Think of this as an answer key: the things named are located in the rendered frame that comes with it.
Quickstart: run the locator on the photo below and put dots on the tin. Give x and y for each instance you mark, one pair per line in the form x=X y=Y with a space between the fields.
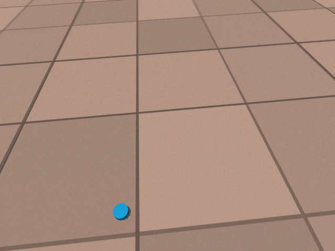
x=120 y=211

